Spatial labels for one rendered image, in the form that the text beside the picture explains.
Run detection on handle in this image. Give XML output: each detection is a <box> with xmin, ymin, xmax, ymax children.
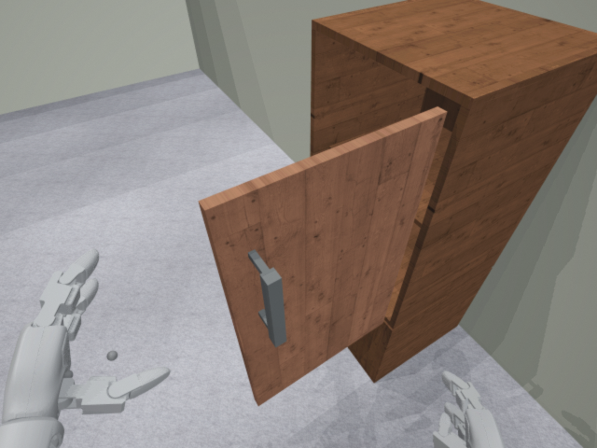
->
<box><xmin>248</xmin><ymin>249</ymin><xmax>286</xmax><ymax>348</ymax></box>

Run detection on robot left hand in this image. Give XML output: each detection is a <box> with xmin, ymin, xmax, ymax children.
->
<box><xmin>2</xmin><ymin>249</ymin><xmax>171</xmax><ymax>424</ymax></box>

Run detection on robot left forearm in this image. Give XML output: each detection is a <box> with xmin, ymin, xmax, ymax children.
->
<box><xmin>0</xmin><ymin>417</ymin><xmax>64</xmax><ymax>448</ymax></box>

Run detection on robot right hand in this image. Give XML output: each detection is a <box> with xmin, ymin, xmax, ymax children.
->
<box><xmin>433</xmin><ymin>371</ymin><xmax>506</xmax><ymax>448</ymax></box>

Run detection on cupboard door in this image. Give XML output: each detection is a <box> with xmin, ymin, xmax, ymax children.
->
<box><xmin>198</xmin><ymin>106</ymin><xmax>448</xmax><ymax>406</ymax></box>

